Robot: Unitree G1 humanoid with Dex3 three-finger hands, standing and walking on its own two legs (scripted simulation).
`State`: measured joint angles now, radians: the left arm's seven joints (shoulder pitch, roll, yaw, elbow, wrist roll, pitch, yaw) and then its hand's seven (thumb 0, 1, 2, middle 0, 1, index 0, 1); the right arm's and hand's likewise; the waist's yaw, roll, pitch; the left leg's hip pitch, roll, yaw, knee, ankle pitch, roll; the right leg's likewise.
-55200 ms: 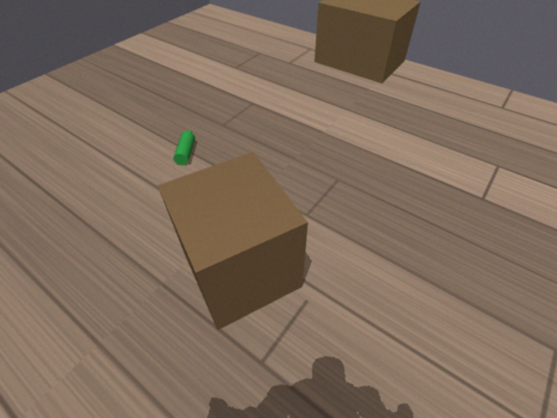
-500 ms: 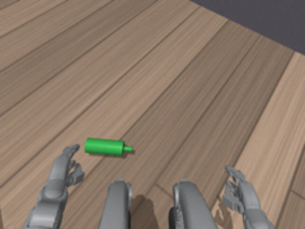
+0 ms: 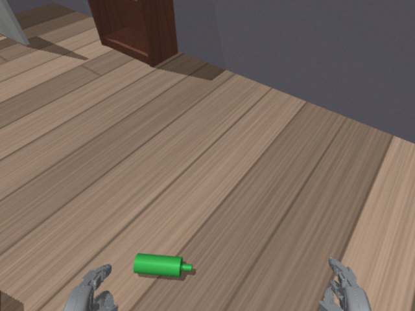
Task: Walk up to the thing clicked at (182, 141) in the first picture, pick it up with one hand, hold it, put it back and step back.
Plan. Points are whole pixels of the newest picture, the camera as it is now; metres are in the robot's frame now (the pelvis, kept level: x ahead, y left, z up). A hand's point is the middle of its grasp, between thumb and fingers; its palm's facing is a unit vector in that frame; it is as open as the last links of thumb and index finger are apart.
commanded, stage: home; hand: left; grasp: from above
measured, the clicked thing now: (164, 265) +0.44 +0.20 -0.67
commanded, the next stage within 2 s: stand in 1.98 s
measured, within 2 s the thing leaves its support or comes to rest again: neither
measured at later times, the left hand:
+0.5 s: hand out of the picture +0.15 +0.17 -0.04, palm faces +0.05 -0.98 -0.19, open 7.4 cm
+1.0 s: hand out of the picture +0.16 +0.18 -0.04, palm faces +0.04 -0.98 -0.19, open 7.4 cm
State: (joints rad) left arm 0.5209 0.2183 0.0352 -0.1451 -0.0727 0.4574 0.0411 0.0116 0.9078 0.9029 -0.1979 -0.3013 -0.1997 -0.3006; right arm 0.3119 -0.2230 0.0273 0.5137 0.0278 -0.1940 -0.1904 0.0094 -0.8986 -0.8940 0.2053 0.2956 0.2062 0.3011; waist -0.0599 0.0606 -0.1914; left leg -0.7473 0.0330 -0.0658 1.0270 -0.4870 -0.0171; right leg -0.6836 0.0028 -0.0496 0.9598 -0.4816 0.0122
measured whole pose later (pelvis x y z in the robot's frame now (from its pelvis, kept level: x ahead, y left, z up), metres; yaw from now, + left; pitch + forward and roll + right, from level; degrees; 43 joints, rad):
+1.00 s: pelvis +0.00 +0.00 +0.00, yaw +0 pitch +10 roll -3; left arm 0.50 0.22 0.03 -0.13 -0.06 0.45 0.01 0.01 0.91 0.90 -0.20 -0.30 -0.20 -0.30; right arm 0.28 -0.22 0.03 0.54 0.01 -0.25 -0.19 0.01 -0.90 -0.89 0.21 0.30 0.21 0.30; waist -0.04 0.04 -0.16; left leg -0.71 0.03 -0.06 1.02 -0.48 -0.01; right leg -0.64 0.00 -0.05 0.95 -0.48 0.02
